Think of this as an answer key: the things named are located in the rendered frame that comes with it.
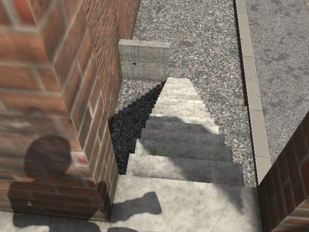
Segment stairs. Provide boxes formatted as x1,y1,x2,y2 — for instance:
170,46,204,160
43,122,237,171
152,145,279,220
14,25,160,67
126,77,244,187

